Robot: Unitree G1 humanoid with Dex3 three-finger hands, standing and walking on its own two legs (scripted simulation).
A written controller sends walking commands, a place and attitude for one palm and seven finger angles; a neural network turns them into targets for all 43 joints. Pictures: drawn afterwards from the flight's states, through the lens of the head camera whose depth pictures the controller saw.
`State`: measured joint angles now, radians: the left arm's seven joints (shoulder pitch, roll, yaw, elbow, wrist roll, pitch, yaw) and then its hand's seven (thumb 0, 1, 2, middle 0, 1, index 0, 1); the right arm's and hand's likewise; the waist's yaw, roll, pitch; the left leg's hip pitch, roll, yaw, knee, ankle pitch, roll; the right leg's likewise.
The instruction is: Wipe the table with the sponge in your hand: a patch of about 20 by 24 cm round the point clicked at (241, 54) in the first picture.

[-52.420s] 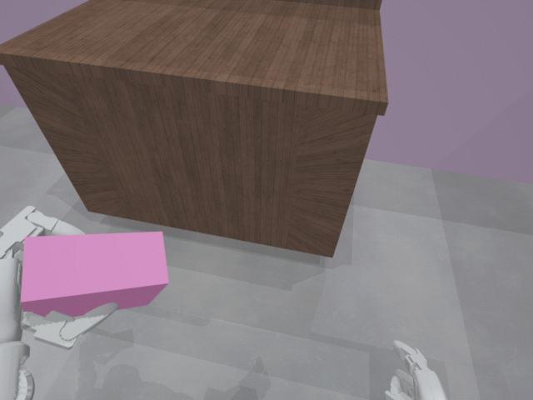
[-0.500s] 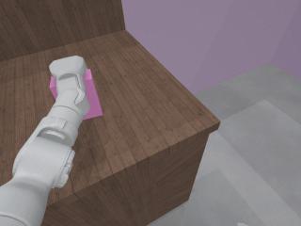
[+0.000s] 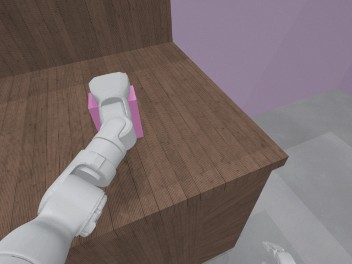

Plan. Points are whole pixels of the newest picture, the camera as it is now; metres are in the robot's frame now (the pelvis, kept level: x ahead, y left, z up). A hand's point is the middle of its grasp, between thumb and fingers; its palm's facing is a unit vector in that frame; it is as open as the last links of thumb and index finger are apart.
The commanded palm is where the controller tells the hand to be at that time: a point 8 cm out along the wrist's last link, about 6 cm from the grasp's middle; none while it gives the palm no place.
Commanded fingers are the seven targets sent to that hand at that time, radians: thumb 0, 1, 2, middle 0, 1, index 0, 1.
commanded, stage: wipe back along the third lane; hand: left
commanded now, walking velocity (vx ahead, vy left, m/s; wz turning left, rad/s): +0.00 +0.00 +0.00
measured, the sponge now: (119, 123) +0.44 +0.18 +0.10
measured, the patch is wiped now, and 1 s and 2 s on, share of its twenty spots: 1.00 1.00 1.00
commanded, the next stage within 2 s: slide back across to the middle lane in 1.22 s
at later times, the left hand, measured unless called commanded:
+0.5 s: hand (123, 115) +0.40 +0.15 +0.16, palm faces +0.12 -0.04 -0.99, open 10.5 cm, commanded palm +0.35 +0.13 +0.19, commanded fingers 0.00 0.10 1.30 -1.20 -1.60 -1.20 -1.60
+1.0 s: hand (134, 133) +0.34 +0.11 +0.16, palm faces +0.17 -0.08 -0.98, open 10.5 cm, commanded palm +0.29 +0.11 +0.18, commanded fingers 0.00 0.10 1.30 -1.20 -1.60 -1.20 -1.60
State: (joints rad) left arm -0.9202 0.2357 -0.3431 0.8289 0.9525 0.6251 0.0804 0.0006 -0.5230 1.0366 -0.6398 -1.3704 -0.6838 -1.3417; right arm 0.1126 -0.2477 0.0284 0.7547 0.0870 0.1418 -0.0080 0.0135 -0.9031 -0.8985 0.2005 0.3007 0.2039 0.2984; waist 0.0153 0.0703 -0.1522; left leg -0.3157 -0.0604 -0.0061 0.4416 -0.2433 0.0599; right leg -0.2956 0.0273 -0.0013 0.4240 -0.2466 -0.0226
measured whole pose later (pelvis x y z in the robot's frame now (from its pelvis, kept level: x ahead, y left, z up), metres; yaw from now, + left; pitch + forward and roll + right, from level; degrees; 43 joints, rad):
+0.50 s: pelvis +0.01 +0.00 +0.00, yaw +1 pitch +4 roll +0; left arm -0.74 0.18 -0.47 0.48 0.97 0.78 0.00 -0.01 -0.51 1.04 -0.63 -1.38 -0.67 -1.35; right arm 0.00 -0.24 0.06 0.68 0.09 0.23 0.05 0.01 -0.90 -0.90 0.20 0.30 0.20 0.30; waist 0.07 0.08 -0.15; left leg -0.26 -0.07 -0.03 0.47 -0.28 0.06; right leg -0.23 0.02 -0.02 0.46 -0.29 -0.03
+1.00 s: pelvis -0.02 -0.04 +0.00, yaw +0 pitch +0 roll +1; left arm -0.52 0.26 -0.44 0.24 0.95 0.76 0.01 -0.01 -0.51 1.04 -0.62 -1.39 -0.66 -1.36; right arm -0.01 -0.26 0.06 0.66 0.11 0.23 0.03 0.02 -0.90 -0.90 0.20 0.30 0.20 0.30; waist 0.06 0.10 -0.12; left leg -0.20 -0.02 -0.01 0.46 -0.25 0.01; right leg -0.20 0.06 -0.01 0.47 -0.26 -0.07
